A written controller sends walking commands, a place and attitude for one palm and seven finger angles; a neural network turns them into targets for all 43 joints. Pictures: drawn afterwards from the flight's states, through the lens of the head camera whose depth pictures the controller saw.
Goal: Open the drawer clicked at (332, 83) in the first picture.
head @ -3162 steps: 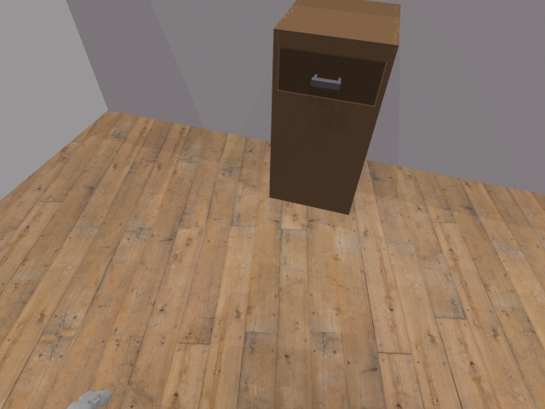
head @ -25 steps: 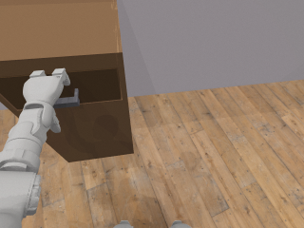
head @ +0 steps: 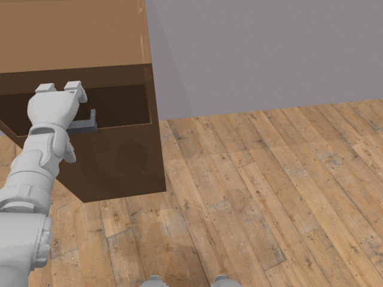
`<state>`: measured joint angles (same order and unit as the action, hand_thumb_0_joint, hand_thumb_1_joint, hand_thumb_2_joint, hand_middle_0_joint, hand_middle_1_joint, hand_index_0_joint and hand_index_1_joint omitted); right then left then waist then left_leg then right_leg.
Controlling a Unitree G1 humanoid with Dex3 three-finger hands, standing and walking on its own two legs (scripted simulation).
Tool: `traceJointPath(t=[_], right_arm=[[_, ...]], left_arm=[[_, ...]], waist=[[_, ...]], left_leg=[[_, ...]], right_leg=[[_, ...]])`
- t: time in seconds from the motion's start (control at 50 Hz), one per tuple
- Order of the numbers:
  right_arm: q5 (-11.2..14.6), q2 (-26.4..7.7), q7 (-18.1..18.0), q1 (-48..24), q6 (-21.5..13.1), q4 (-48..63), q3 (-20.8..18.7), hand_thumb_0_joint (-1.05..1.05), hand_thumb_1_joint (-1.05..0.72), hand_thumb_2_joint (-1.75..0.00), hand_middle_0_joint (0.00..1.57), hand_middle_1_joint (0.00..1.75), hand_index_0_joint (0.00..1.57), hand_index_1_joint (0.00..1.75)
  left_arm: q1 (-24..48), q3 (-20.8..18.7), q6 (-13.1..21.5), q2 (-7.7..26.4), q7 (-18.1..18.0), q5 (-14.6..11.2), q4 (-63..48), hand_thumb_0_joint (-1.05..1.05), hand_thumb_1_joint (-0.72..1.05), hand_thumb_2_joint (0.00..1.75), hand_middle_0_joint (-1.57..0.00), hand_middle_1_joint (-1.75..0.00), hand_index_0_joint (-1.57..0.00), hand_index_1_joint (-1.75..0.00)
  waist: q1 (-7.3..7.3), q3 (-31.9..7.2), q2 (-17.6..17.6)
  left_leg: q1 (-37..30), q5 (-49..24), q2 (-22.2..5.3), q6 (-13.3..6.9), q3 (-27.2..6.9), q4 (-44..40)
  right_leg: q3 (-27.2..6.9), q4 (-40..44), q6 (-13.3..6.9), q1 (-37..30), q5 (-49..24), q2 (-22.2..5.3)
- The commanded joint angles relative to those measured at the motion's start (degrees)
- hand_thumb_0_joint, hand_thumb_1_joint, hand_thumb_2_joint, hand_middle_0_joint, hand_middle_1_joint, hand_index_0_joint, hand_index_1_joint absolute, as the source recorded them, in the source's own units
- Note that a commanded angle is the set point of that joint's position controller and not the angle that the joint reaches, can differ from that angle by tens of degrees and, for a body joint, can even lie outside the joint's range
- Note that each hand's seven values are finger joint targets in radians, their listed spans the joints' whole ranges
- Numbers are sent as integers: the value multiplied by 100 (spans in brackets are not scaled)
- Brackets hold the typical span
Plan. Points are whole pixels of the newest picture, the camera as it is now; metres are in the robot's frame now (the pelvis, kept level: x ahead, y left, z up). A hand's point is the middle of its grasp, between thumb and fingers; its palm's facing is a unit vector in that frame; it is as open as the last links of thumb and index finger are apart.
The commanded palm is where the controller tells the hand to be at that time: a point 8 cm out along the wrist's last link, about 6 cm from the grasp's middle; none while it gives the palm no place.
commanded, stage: re-aim the fingers above the handle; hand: left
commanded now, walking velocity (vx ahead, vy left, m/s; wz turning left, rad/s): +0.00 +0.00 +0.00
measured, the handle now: (75, 120) +0.52 +0.29 -0.03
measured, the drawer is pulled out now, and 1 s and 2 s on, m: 0.00 0.00 0.00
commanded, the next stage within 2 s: lower the fingers behind the handle in 0.68 s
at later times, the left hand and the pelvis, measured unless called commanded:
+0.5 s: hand (60, 121) +0.47 +0.28 +0.03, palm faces -0.02 +0.00 -1.00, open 13.8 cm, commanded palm +0.45 +0.27 +0.08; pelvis +0.00 +0.00 +0.00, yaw +0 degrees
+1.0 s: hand (63, 130) +0.46 +0.29 +0.00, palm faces -0.11 -0.01 -0.99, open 13.8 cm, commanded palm +0.46 +0.27 +0.06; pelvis +0.00 +0.00 +0.00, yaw -1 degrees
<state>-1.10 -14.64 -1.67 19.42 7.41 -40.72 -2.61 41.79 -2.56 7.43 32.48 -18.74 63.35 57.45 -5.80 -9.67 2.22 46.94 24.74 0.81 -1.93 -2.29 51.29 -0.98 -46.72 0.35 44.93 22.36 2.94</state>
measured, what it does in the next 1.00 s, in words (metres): stands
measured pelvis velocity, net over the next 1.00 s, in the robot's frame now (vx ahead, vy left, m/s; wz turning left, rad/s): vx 0.00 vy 0.00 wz -0.01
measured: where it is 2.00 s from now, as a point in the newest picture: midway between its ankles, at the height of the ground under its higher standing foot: outside the picture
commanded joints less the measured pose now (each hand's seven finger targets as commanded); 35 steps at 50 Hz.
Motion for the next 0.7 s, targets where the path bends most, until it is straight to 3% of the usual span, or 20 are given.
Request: traceJointPath(t=[0.0,0.06,0.08,0.1,0.16,0.22,0.26,0.28,0.3,0.32,0.36,0.38,0.42,0.48,0.5,0.54,0.6,0.62,0.66,0.68], right_arm=[[-1,-1023,-8,664,-1,364,-285,0,-90,-90,20,30,20,30],[45,-1016,-17,711,8,402,-317,0,-90,-90,20,30,20,30],[59,-1027,-25,751,-1,394,-327,0,-90,-90,20,30,20,30],[87,-1023,-56,756,-8,415,-345,0,-90,-90,20,30,20,30],[123,-970,-131,765,-30,434,-377,0,-90,-90,20,30,20,30],[115,-941,-182,788,-89,373,-395,0,-90,-90,20,30,20,30],[108,-954,-192,763,-88,346,-368,0,-90,-90,20,30,20,30],[84,-963,-174,765,-89,313,-360,0,-90,-90,20,30,20,30],[75,-965,-172,753,-98,336,-350,0,-90,-90,20,30,20,30],[46,-954,-145,719,-102,313,-350,0,-90,-90,20,30,20,30],[22,-980,-99,678,-79,315,-317,0,-90,-90,20,30,20,30],[8,-1002,-78,679,-71,307,-298,0,-90,-90,20,30,20,30],[9,-1029,-61,685,-57,338,-281,0,-90,-90,20,30,20,30],[36,-1058,-51,778,-44,377,-304,0,-90,-90,20,30,20,30],[60,-1033,-59,811,-45,404,-324,0,-90,-90,20,30,20,30],[81,-1029,-89,876,-63,387,-356,0,-90,-90,20,30,20,30],[132,-1018,-177,893,-71,365,-335,0,-90,-90,20,30,20,30],[121,-1028,-192,892,-91,337,-333,0,-90,-90,20,30,20,30],[110,-1003,-218,857,-93,355,-335,0,-90,-90,20,30,20,30],[84,-1006,-211,859,-95,313,-326,0,-90,-90,20,30,20,30]], left_arm=[[2334,-726,-404,2133,-422,-38,-862,0,-50,30,-30,-120,-30,-120],[2023,-503,-543,1851,-210,-99,-689,0,-50,30,-30,-120,-30,-120],[1955,-350,-564,1658,-93,-202,-619,0,-50,30,-30,-120,-30,-120],[2138,-320,-506,1696,-2,-181,-759,0,-50,30,-30,-120,-30,-120],[2135,-163,-213,1501,241,-248,-1041,0,-50,30,-30,-120,-30,-120],[2279,-10,80,1257,270,-259,-1173,0,-50,30,-30,-120,-30,-120],[2512,-340,247,1709,123,-154,-1279,0,-50,30,-30,-120,-30,-120],[2386,-376,218,1682,50,-169,-1081,0,-50,30,-30,-120,-30,-120],[2587,-546,259,1913,-74,-99,-1264,0,-50,30,-30,-120,-30,-120],[2486,-486,200,1804,-171,-77,-1116,0,-50,30,-30,-120,-30,-120],[2371,-728,48,2112,-342,-19,-922,0,-50,30,-30,-120,-30,-120],[2332,-677,-96,2055,-387,-63,-748,0,-50,30,-30,-120,-30,-120],[2377,-690,-323,2193,-426,-21,-579,0,-50,30,-30,-120,-30,-120],[2358,-553,-516,2071,-254,-74,-605,0,-50,30,-30,-120,-30,-120],[2429,-393,-521,1877,-176,-84,-637,0,-50,30,-30,-120,-30,-120],[2430,-248,-440,1666,36,-203,-687,0,-50,30,-30,-120,-30,-120],[2636,-176,-253,1697,210,-211,-760,0,-50,30,-30,-120,-30,-120],[2607,-214,-169,1730,237,-229,-720,0,-50,30,-30,-120,-30,-120],[2744,-390,73,1964,196,-133,-1049,0,-50,30,-30,-120,-30,-120],[2545,-392,87,1894,180,-153,-854,0,-50,30,-30,-120,-30,-120]], waist=[[185,-2425,614],[139,-2660,405],[82,-2434,281],[5,-2449,133],[-49,-2379,123],[-136,-1904,275],[-87,-1923,397],[-54,-1735,480],[-34,-1964,497],[1,-1949,725],[96,-2108,752],[84,-1991,678],[103,-2176,525],[95,-2612,534],[9,-2713,434],[-97,-2616,300],[-201,-2249,68],[-175,-2019,138],[-112,-2269,477],[-83,-2033,516]], left_leg=[[-1774,-2873,20,15,158,-515],[-1908,-3080,-10,-13,207,-520],[-1828,-2973,-15,-40,239,-541],[-1828,-2861,-28,-64,233,-573],[-1969,-2755,-18,-99,217,-631],[-1998,-2523,-19,-91,144,-657],[-1908,-2432,-7,-84,108,-633],[-1804,-2388,12,-69,105,-611],[-1818,-2495,7,-58,75,-564],[-1821,-2513,29,-34,99,-527],[-1697,-2564,38,-18,125,-483],[-1589,-2518,44,-20,151,-466],[-1463,-2474,57,-33,203,-470],[-1732,-2824,18,-29,230,-451],[-1849,-2896,7,-42,218,-459],[-1943,-2908,-17,-65,217,-464],[-1724,-2466,3,-117,188,-549],[-1657,-2338,8,-121,187,-577],[-1874,-2524,8,-99,151,-538],[-1784,-2515,16,-85,154,-509]], right_leg=[[290,304,-281,-1047,-2004,140],[250,362,-236,-1313,-2318,140],[236,442,-228,-1379,-2350,134],[198,520,-190,-1402,-2342,120],[139,636,-179,-1404,-2280,112],[184,669,-227,-990,-1874,116],[172,593,-235,-836,-1719,117],[206,538,-279,-754,-1644,125],[221,457,-273,-704,-1679,121],[225,411,-294,-626,-1640,126],[243,315,-287,-679,-1684,127],[263,307,-294,-702,-1694,131],[248,300,-268,-920,-1821,125],[229,302,-241,-1172,-2195,129],[224,366,-211,-1190,-2250,139],[203,468,-203,-1233,-2288,124],[152,590,-161,-1135,-2053,114],[149,604,-190,-1091,-1945,107],[139,524,-207,-941,-1915,117],[165,496,-245,-865,-1870,122]])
